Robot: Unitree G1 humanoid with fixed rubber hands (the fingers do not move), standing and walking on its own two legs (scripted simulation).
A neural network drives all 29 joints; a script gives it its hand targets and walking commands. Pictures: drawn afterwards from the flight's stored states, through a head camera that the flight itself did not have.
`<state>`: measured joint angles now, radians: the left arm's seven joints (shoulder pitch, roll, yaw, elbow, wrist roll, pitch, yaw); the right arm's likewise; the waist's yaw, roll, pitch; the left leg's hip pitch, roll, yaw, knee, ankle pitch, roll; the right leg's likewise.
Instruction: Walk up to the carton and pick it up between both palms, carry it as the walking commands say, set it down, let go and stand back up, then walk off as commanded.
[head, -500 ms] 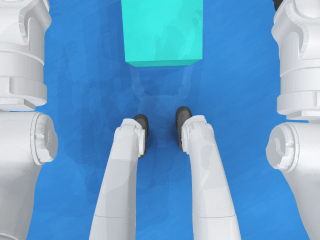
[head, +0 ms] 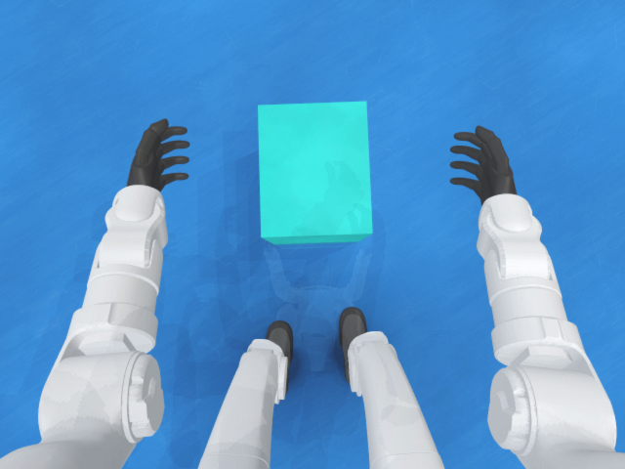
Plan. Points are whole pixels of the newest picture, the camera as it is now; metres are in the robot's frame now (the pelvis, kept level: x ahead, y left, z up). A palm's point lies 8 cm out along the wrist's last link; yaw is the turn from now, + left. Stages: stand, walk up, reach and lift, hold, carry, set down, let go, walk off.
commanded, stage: let go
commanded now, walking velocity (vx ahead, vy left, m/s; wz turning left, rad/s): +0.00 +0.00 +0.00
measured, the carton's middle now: (314, 182) +0.54 +0.00 -0.57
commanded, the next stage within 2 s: stand in 1.04 s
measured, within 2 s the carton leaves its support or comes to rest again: neither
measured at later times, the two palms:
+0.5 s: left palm (87, 333) +0.27 +0.22 -0.01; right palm (566, 340) +0.26 -0.23 -0.01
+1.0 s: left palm (41, 416) +0.21 +0.23 +0.02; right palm (582, 396) +0.21 -0.23 +0.01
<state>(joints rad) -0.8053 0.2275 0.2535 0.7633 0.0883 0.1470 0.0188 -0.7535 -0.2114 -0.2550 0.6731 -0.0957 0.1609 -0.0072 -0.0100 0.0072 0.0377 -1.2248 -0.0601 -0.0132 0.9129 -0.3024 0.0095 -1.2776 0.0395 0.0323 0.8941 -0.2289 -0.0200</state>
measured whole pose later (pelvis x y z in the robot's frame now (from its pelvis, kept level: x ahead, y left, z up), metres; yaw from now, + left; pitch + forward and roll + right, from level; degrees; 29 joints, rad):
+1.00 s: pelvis +0.05 +0.00 +0.08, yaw +0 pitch -10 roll +0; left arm 0.21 0.20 0.03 0.44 0.02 0.17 -0.07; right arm 0.21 -0.22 -0.04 0.39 -0.04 0.21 0.07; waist -0.01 0.04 0.16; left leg -0.01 -0.05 -0.05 0.48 -0.29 0.03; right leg -0.07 0.04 0.02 0.49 -0.25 -0.02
